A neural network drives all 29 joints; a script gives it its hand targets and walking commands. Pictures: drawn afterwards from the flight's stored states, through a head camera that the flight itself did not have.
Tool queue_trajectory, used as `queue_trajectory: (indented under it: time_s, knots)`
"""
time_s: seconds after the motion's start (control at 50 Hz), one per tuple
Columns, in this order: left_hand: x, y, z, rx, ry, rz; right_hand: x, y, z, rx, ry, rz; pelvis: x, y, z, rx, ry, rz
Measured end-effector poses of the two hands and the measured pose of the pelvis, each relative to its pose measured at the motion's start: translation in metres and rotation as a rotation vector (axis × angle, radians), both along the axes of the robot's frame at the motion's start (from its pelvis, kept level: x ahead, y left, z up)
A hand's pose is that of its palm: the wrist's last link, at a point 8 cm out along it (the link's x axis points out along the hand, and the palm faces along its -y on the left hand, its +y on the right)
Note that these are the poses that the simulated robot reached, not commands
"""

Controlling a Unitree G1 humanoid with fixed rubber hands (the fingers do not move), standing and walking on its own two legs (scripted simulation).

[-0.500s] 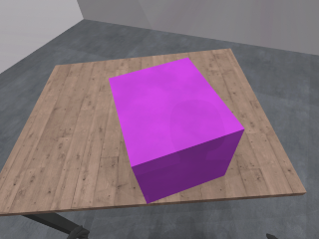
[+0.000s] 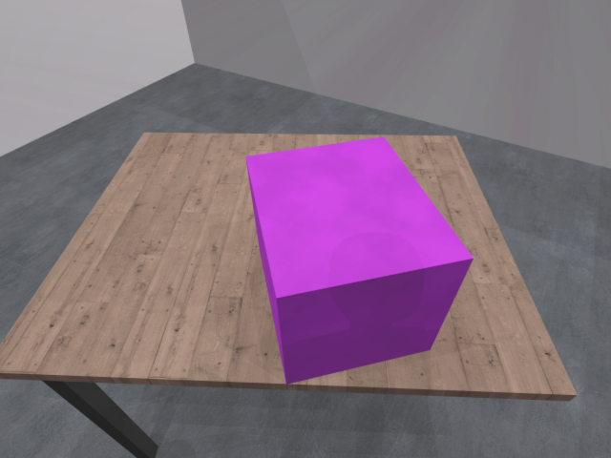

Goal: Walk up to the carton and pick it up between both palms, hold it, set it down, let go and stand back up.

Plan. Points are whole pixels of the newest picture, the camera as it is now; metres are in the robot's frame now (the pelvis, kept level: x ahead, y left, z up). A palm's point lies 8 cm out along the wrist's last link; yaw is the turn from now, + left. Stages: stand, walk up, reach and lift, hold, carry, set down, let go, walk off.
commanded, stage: stand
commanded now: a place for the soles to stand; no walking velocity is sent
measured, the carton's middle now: (338, 253) +0.45 -0.03 +0.01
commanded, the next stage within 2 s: reach and lift in 0.22 s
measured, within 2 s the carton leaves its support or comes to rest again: neither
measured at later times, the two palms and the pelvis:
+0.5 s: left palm (144, 444) +0.20 +0.25 -0.10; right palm (503, 455) +0.18 -0.25 -0.11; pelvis +0.01 +0.00 -0.02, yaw +0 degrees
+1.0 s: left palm (142, 431) +0.20 +0.24 -0.04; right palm (519, 448) +0.18 -0.25 -0.07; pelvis +0.04 +0.02 +0.01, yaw +0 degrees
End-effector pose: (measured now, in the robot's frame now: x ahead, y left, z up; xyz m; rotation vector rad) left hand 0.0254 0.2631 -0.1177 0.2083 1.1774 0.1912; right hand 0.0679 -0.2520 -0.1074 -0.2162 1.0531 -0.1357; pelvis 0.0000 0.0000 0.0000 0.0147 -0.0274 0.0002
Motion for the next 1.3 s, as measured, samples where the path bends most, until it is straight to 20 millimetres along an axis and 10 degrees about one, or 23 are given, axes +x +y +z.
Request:
queue_trajectory:
  time_s: [0.28, 0.4, 0.52, 0.6, 0.76, 1.02, 1.3]
  knots:
    - [0.042, 0.002, 0.007, 0.015, -0.045, -0.016, -0.009, 0.006, -0.013, 0.006, 0.083, 0.001, 0.018, 0.003, -0.001, -0.009, 0.018, 0.026]
    - [0.122, 0.008, -0.012, 0.032, -0.021, 0.009, 0.058, -0.004, -0.031, -0.025, 0.005, 0.039, 0.003, 0.001, -0.029, -0.009, 0.027, 0.023]
    - [0.177, -0.013, 0.023, 0.0, -0.192, -0.015, 0.123, 0.006, 0.006, 0.033, -0.209, 0.073, 0.015, 0.0, -0.02, -0.024, -0.009, 0.008]
    - [0.166, -0.021, 0.046, -0.014, -0.249, 0.025, 0.124, 0.002, 0.021, 0.043, -0.184, 0.114, 0.036, 0.001, -0.004, -0.028, -0.015, 0.021]
    - [0.126, -0.005, 0.03, 0.006, -0.137, 0.064, 0.122, -0.005, 0.027, 0.015, -0.198, 0.108, 0.037, 0.005, -0.001, -0.027, -0.002, 0.03]
    - [0.174, -0.029, 0.075, -0.025, -0.477, 0.006, 0.114, -0.003, 0.042, 0.081, -0.331, 0.091, 0.036, 0.019, 0.008, -0.035, 0.001, 0.0]
    - [0.141, -0.056, 0.065, -0.056, -0.492, 0.063, 0.11, -0.031, 0.078, 0.082, -0.405, 0.112, 0.026, 0.014, 0.008, -0.024, -0.028, -0.014]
